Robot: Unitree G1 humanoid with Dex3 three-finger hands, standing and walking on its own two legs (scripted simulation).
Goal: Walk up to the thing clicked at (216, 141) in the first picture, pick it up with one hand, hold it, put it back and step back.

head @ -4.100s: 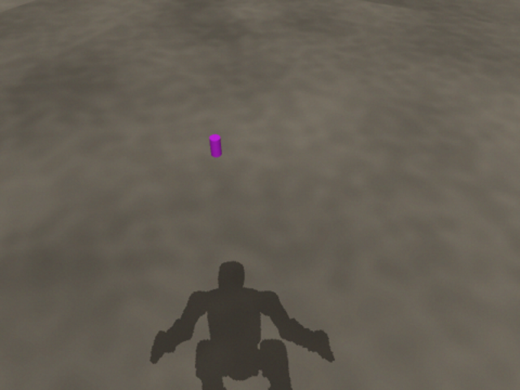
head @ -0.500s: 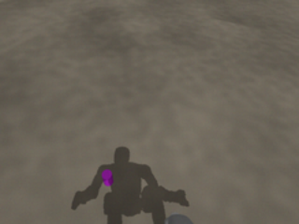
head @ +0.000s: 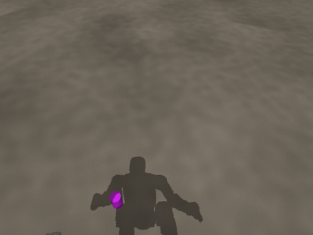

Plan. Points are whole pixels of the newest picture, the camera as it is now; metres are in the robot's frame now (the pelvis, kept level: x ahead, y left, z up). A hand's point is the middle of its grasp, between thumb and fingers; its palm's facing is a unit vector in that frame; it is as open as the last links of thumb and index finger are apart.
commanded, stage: walk up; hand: left
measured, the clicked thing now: (116, 200) +0.45 +0.21 -0.70
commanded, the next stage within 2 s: none
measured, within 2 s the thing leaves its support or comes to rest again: neither
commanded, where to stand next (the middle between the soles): +0.06 -0.02 m, yaw +0 degrees
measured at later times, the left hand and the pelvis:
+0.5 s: hand out of the picture +0.09 +0.25 -0.14, palm faces +0.04 -0.94 -0.33, open 7.3 cm; pelvis +0.02 +0.00 +0.02, yaw +1 degrees
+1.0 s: hand out of the picture +0.11 +0.24 -0.13, palm faces +0.03 -0.95 -0.32, open 7.3 cm; pelvis +0.03 -0.01 +0.02, yaw +1 degrees
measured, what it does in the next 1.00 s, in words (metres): stands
